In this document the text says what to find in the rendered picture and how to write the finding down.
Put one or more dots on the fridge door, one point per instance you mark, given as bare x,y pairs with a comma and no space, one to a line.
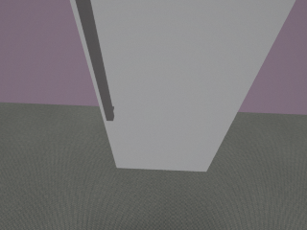
177,72

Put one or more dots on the handle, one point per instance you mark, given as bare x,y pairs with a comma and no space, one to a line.
93,45

